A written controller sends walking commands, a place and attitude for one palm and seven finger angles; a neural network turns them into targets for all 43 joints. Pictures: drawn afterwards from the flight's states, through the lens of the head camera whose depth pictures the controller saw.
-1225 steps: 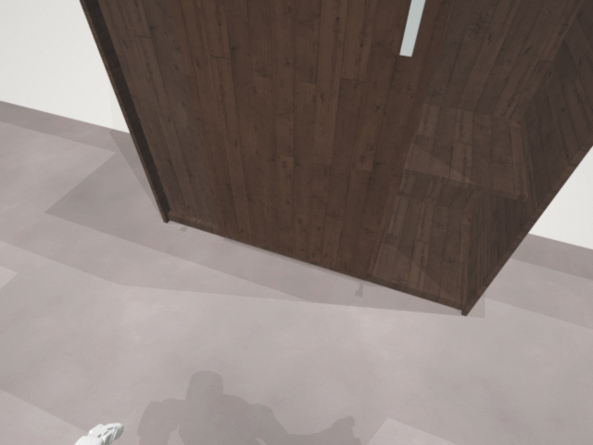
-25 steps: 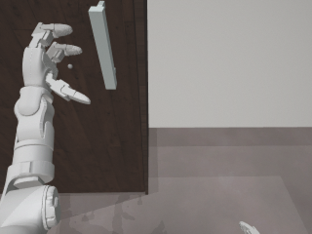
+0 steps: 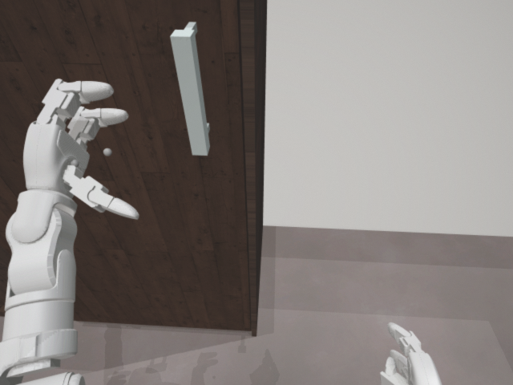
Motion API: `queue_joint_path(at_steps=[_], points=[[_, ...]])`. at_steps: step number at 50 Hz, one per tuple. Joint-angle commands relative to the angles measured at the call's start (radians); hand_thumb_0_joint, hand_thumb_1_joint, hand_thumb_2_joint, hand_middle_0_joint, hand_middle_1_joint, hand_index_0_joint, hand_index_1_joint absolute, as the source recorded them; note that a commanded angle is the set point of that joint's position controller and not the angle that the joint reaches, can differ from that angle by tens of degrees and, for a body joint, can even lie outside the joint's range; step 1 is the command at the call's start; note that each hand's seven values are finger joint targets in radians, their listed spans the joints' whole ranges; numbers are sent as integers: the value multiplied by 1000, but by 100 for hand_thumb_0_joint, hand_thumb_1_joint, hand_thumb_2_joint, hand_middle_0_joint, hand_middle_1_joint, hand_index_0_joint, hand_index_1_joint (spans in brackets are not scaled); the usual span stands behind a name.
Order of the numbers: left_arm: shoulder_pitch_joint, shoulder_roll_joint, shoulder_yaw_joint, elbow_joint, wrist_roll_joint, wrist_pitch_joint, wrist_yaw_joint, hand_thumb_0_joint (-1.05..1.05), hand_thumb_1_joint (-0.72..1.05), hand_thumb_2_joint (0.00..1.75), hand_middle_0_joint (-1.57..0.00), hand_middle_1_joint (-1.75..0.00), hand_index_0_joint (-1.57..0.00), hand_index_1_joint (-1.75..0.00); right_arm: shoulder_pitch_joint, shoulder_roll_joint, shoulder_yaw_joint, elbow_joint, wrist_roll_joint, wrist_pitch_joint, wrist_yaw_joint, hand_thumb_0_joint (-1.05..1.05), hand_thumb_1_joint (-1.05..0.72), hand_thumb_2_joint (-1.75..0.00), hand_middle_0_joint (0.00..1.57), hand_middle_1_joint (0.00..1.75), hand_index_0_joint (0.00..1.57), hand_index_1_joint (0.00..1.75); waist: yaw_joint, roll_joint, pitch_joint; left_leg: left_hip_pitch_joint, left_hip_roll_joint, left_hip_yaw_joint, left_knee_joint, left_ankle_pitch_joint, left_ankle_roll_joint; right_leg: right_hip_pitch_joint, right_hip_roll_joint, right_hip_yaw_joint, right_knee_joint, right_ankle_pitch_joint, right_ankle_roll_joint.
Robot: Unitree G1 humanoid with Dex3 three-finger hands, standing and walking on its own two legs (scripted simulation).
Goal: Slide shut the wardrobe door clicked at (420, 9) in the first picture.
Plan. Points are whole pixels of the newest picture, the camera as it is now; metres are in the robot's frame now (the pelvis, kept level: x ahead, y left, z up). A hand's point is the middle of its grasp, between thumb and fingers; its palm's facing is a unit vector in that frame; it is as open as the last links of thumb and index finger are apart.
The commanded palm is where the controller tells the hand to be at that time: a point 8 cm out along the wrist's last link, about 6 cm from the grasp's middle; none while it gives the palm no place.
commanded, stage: slip the hand off the handle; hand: left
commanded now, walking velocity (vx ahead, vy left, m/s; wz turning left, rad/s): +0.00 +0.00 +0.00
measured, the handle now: (196, 92) +0.44 +0.14 +0.26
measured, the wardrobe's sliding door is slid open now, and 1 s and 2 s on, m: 0.00 0.00 0.00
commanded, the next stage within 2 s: draw the hand back to the body in 0.18 s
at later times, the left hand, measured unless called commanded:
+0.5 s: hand (104, 183) +0.29 +0.23 +0.21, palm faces +0.07 -0.99 -0.08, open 14.7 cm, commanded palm +0.24 +0.27 +0.23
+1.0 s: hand (59, 232) +0.22 +0.26 +0.20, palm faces +0.41 -0.89 -0.21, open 13.6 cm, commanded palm +0.18 +0.29 +0.20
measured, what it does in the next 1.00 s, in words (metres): stands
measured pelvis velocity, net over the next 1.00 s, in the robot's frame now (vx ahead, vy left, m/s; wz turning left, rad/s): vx -0.01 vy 0.00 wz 0.01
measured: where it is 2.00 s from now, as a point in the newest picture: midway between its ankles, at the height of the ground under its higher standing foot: outside the picture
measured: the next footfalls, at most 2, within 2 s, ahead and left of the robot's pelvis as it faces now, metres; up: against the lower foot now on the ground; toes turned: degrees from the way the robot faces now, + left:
none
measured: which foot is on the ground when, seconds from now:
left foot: down 0.00-1.00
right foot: down 0.00-1.00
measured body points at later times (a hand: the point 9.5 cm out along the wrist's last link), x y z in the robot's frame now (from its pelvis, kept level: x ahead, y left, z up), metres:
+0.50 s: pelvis +0.00 +0.00 +0.00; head -0.03 -0.03 +0.45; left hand +0.28 +0.28 +0.22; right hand +0.20 -0.22 -0.08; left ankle -0.01 +0.14 -0.74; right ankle +0.01 -0.14 -0.74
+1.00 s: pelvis -0.01 +0.00 +0.00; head -0.04 +0.00 +0.45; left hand +0.19 +0.30 +0.21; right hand +0.20 -0.20 -0.06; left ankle -0.01 +0.14 -0.74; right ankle +0.01 -0.14 -0.74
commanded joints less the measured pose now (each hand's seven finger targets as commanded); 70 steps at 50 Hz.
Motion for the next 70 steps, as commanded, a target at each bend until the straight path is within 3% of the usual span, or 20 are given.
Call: queue_joint_path(at_steps=[1, 7, 15, 16, 17, 20, 24, 27, 30, 35, 40, 41, 42, 43, 47, 48, 51, 58, 65, 70], points=[[-341, 199, 46, -245, -36, -23, -2, 0, -55, 20, -25, -115, -25, -115, -103, -112, -33, -148, 3, -55, -18, 0, -90, -90, 20, 30, 20, 30, -18, -3, -168, 35, -61, 11, -68, 191, 55, 75, 51, -8, -59, 206, -36], [-266, 161, 15, -392, -27, -35, 12, 0, -55, 20, -25, -115, -25, -115, -119, -97, -24, -167, -6, -71, -8, 0, -90, -90, 20, 30, 20, 30, -2, 32, -209, 69, -63, 6, -53, 244, 54, 104, 52, -12, -35, 262, -40], [-251, 190, 40, -325, -23, 10, 37, 0, -55, 20, -25, -115, -25, -115, -129, -104, -17, -138, -7, -71, -25, 0, -90, -90, 20, 30, 20, 30, -6, -13, -120, 24, -63, -2, -74, 152, 54, 70, 50, -13, -77, 138, -36], [-169, 246, 52, -220, -12, 145, 19, 0, -55, 20, -25, -115, -25, -115, -158, -114, -13, -146, 13, -61, -30, 0, -90, -90, 20, 30, 20, 30, 26, 41, -136, 6, -61, -1, -98, 120, 56, 105, 40, -12, -77, 129, -42], [-215, 244, 53, -318, -22, 206, 7, 0, -55, 20, -25, -115, -25, -115, -174, -107, -7, -169, 21, -53, -33, 0, -90, -90, 20, 30, 20, 30, 26, 59, -157, 22, -67, -1, -107, 146, 57, 131, 35, -17, -85, 149, -43], [-158, 283, 108, -372, -37, 334, -12, 0, -55, 20, -25, -115, -25, -115, -207, -109, -5, -194, 26, -51, -36, 0, -90, -90, 20, 30, 20, 30, 48, 31, -237, 59, -68, 4, -93, 239, 63, 191, 36, -26, -68, 247, -43], [-146, 274, 123, -441, -99, 488, -66, 0, -55, 20, -25, -115, -25, -115, -244, -113, 8, -216, 45, -62, -30, 0, -90, -90, 20, 30, 20, 30, 45, -19, -243, 93, -76, 3, -92, 269, 69, 193, 41, -38, -70, 296, -36], [-75, 267, 147, -493, -116, 466, -69, 0, -55, 20, -25, -115, -25, -115, -227, -108, 7, -219, 40, -82, -23, 0, -90, -90, 20, 30, 20, 30, 41, -37, -205, 106, -77, 2, -83, 273, 69, 161, 53, -41, -73, 288, -33], [-23, 202, 96, -496, -107, 443, -59, 0, -55, 20, -25, -115, -25, -115, -209, -108, 2, -201, 37, -87, -15, 0, -90, -90, 20, 30, 20, 30, 28, -38, -135, 98, -71, 8, -82, 250, 65, 113, 60, -44, -80, 256, -32], [3, 232, 101, -500, -84, 480, -45, 0, -55, 20, -25, -115, -25, -115, -203, -119, -1, -189, 37, -77, -21, 0, -90, -90, 20, 30, 20, 30, 25, 14, -48, 68, -70, 5, -94, 170, 66, 65, 59, -36, -103, 140, -32], [-13, 240, 95, -635, -68, 452, -32, 0, -37, 29, -24, -104, -24, -104, -209, -104, 5, -211, 31, -87, -24, 0, -90, -90, 20, 30, 20, 30, 23, 99, -116, 104, -74, 2, -85, 190, 64, 96, 60, -34, -95, 150, -36], [-51, 309, 119, -814, 75, 278, 144, 0, -33, 31, -24, -102, -24, -102, -198, -88, -22, -209, -25, -114, -10, 0, -90, -90, 20, 30, 20, 30, 25, 60, -12, 61, -81, 47, -91, 166, 55, 60, 61, -15, -169, 129, -20], [139, 217, 90, -648, 83, 229, 212, 0, -30, 32, -24, -100, -24, -100, -183, -87, -19, -171, -32, -126, -9, 0, -90, -90, 20, 30, 20, 30, 12, 13, 8, 52, -71, 45, -99, 124, 50, 52, 57, -28, -161, 90, -23], [213, 168, 57, -639, 90, 204, 239, 0, -26, 34, -24, -98, -24, -98, -174, -87, -14, -172, -29, -123, -2, 0, -90, -90, 20, 30, 20, 30, 18, -18, 15, 42, -65, 39, -110, 105, 50, 55, 54, -31, -156, 68, -23], [262, 168, 45, -683, 144, 96, 306, 0, -12, 41, -24, -89, -24, -89, -161, -81, -31, -153, -44, -105, 4, 0, -90, -90, 20, 30, 20, 30, 16, 73, -57, 75, -59, 39, -132, 111, 50, 125, 46, -13, -148, 88, -28], [283, 169, 48, -663, 151, 80, 316, 0, -8, 43, -23, -87, -23, -87, -158, -80, -33, -149, -45, -102, 3, 0, -90, -90, 20, 30, 20, 30, 16, 55, -49, 71, -57, 37, -139, 104, 50, 127, 46, -14, -153, 77, -27], [297, 168, 43, -657, 172, 40, 337, 0, 3, 48, -23, -81, -23, -81, -156, -86, -42, -136, -50, -94, -3, 0, -90, -90, 20, 30, 20, 30, 8, 50, -32, 80, -54, 34, -154, 94, 53, 131, 46, -9, -175, 60, -29], [427, 170, 59, -699, 197, -11, 351, 0, 28, 60, -22, -66, -22, -66, -161, -88, -57, -129, -62, -91, -5, 0, -90, -90, 20, 30, 20, 30, 26, 31, -71, 100, -52, 27, -165, 184, 54, 193, 51, -18, -151, 155, -32], [559, 175, 90, -679, 204, -19, 347, 0, 54, 73, -21, -51, -21, -51, -153, -88, -66, -132, -59, -78, -3, 0, -90, -90, 20, 30, 20, 30, 35, 35, 8, 74, -46, 31, -179, 204, 46, 184, 60, -20, -158, 169, -34], [600, 177, 98, -698, 206, -18, 347, 0, 72, 81, -21, -41, -21, -41, -140, -89, -70, -140, -61, -72, -4, 0, -90, -90, 20, 30, 20, 30, 33, 42, 4, 83, -46, 38, -176, 230, 46, 191, 61, -20, -156, 196, -33]])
